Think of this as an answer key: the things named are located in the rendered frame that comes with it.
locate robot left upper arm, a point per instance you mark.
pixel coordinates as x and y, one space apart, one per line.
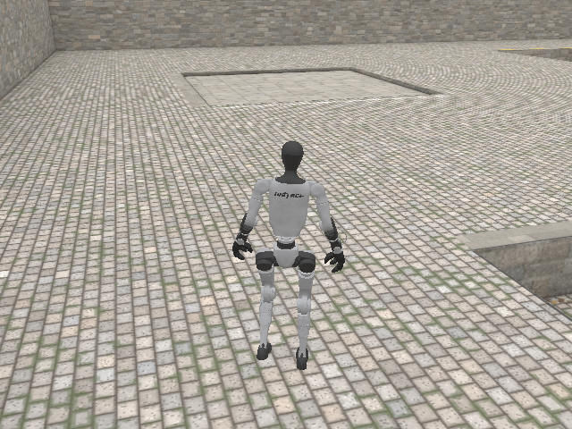
255 202

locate robot left thigh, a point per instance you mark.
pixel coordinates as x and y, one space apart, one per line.
264 262

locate robot left forearm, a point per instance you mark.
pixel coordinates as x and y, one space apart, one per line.
244 231

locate robot left hand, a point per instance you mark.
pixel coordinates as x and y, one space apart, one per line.
236 247

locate robot right upper arm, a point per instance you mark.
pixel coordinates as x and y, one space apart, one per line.
322 205

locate robot right forearm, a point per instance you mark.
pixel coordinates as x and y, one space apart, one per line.
334 239

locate robot right hand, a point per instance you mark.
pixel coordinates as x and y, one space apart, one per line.
336 258

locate robot right shin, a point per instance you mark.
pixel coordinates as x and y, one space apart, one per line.
303 329

